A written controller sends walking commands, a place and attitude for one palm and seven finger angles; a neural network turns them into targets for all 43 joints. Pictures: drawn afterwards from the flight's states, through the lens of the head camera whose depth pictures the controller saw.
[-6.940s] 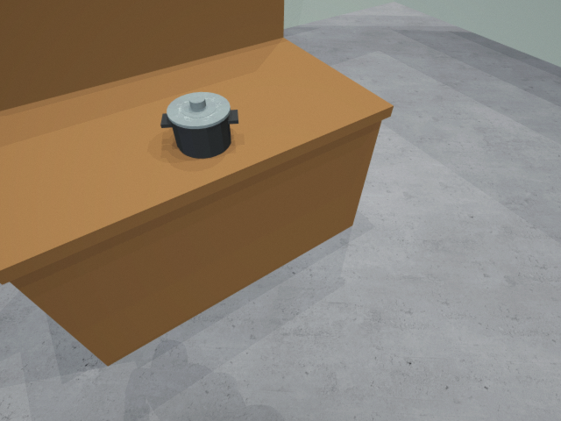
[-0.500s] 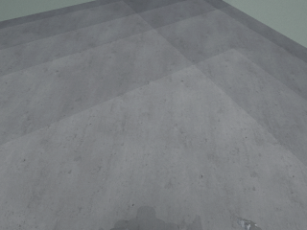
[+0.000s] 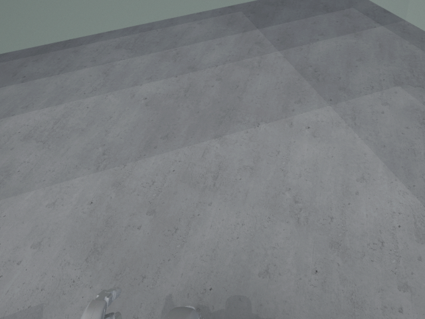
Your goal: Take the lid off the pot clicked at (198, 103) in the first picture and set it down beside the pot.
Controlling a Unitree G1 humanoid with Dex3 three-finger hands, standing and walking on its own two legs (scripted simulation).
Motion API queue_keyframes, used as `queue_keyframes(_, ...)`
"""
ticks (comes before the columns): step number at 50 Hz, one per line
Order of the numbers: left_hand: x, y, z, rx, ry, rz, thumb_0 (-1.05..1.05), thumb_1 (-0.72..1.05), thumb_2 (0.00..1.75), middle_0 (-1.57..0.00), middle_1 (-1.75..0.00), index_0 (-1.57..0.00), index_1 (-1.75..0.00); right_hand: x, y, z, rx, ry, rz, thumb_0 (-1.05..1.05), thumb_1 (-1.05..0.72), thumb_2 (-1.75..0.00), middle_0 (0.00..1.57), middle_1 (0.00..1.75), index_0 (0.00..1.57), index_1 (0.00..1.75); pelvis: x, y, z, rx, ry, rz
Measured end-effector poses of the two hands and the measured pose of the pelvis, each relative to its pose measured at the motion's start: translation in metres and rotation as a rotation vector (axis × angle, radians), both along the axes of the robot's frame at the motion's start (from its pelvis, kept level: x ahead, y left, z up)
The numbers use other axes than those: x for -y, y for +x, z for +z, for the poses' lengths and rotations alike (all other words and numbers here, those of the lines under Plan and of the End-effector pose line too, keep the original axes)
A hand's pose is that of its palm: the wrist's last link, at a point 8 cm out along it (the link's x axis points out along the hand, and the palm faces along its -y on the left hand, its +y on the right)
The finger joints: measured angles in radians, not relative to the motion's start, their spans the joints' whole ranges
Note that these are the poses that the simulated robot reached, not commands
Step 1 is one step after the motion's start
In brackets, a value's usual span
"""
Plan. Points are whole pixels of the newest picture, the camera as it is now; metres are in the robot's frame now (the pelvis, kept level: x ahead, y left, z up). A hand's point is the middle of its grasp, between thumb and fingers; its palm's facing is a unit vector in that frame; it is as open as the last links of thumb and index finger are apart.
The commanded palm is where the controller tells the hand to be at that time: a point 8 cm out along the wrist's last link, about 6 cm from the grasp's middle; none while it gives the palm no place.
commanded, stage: turn to face it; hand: left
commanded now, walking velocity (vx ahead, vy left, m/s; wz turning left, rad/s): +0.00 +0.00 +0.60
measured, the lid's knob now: out of the picture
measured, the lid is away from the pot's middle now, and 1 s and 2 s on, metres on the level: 0.00 0.00 0.00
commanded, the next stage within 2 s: none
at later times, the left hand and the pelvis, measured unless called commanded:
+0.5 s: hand out of the picture -0.01 +0.28 -0.17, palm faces +0.32 -0.91 -0.26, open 7.4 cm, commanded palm none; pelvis +0.00 +0.05 +0.00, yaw +17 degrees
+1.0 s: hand out of the picture +0.03 +0.23 -0.12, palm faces +0.52 -0.79 -0.31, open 7.4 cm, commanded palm none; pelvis +0.03 -0.01 +0.01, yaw +35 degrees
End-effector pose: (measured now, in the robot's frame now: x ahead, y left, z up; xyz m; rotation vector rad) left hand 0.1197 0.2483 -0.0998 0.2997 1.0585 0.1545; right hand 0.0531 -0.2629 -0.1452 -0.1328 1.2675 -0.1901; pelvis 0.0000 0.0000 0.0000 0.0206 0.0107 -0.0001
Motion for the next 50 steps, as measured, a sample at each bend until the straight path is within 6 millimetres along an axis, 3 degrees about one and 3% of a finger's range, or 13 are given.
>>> queue_keyframes(9,-0.001,-0.063,-0.006,-0.083,-0.033,0.153,0.00,0.90,0.90,-0.20,-0.30,-0.20,-0.30,-0.005,0.043,0.012,-0.009,0.000,0.145,0.01,-0.91,-0.89,0.20,0.30,0.20,0.30,0.002,0.004,0.008,0.019,0.020,0.124)
queue_keyframes(17,-0.041,-0.134,-0.046,-0.192,-0.086,0.325,0.00,0.90,0.90,-0.20,-0.30,-0.21,-0.30,-0.054,0.113,0.022,0.089,-0.064,0.332,0.01,-0.91,-0.89,0.20,0.30,0.20,0.30,-0.028,0.005,-0.010,0.008,-0.016,0.227)
queue_keyframes(20,-0.058,-0.152,-0.055,-0.239,-0.091,0.378,0.00,0.91,0.90,-0.20,-0.30,-0.20,-0.30,-0.073,0.128,0.030,0.138,-0.080,0.377,0.01,-0.91,-0.89,0.20,0.30,0.20,0.30,-0.037,0.003,-0.011,0.008,-0.013,0.250)
queue_keyframes(26,-0.076,-0.147,-0.038,-0.192,-0.093,0.421,0.01,0.91,0.90,-0.19,-0.30,-0.20,-0.30,-0.093,0.127,0.043,0.127,-0.091,0.418,0.01,-0.90,-0.89,0.20,0.30,0.20,0.30,-0.048,0.003,0.004,0.009,-0.039,0.307)
queue_keyframes(35,-0.078,-0.118,-0.017,-0.067,-0.062,0.465,0.00,0.91,0.90,-0.19,-0.30,-0.20,-0.30,-0.098,0.116,0.033,0.048,-0.044,0.461,0.01,-0.90,-0.89,0.21,0.30,0.20,0.30,-0.040,0.011,0.009,-0.003,-0.034,0.408)
queue_keyframes(43,-0.049,-0.095,-0.003,0.031,-0.007,0.505,0.00,0.91,0.90,-0.20,-0.30,-0.20,-0.30,-0.067,0.124,0.003,-0.028,-0.005,0.498,0.01,-0.90,-0.89,0.21,0.30,0.20,0.30,-0.008,0.025,-0.001,-0.018,-0.010,0.510)
queue_keyframes(50,-0.010,-0.127,0.009,-0.001,-0.002,0.603,0.00,0.91,0.90,-0.20,-0.30,-0.20,-0.30,-0.056,0.158,0.003,-0.041,0.003,0.582,0.01,-0.91,-0.89,0.20,0.30,0.20,0.30,0.008,0.034,0.008,0.008,0.021,0.612)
